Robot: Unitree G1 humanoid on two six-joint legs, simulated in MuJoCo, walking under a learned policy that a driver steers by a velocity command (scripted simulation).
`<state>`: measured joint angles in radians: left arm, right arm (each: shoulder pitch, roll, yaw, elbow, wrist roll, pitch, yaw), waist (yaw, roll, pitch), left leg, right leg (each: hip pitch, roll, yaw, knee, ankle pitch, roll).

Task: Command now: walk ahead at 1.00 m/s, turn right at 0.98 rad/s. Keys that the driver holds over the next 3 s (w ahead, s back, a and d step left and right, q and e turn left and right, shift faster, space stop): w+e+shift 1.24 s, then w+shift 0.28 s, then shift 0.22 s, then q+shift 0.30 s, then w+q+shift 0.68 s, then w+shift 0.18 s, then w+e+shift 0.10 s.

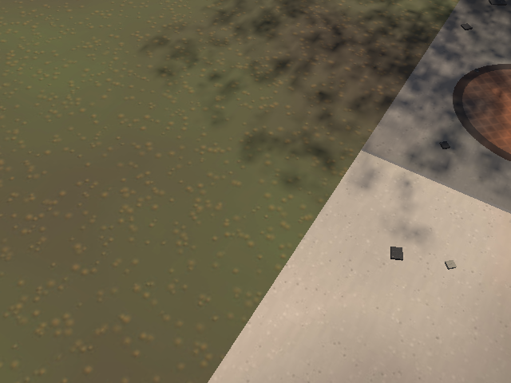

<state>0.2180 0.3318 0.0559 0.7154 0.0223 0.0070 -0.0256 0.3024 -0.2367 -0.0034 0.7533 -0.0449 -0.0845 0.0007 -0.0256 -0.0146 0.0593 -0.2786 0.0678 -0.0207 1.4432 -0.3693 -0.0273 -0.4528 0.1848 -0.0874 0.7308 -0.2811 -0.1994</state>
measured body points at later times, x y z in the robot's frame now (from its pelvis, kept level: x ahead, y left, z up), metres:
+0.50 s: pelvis +0.44 +0.04 +0.04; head +0.46 +0.04 +0.49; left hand +0.73 +0.23 -0.05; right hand +0.37 -0.26 -0.06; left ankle +0.48 +0.16 -0.70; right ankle +0.37 -0.04 -0.60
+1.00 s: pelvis +0.81 -0.22 +0.03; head +0.83 -0.23 +0.48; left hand +1.05 -0.05 -0.10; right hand +0.73 -0.52 -0.04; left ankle +1.02 -0.17 -0.63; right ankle +0.76 -0.18 -0.70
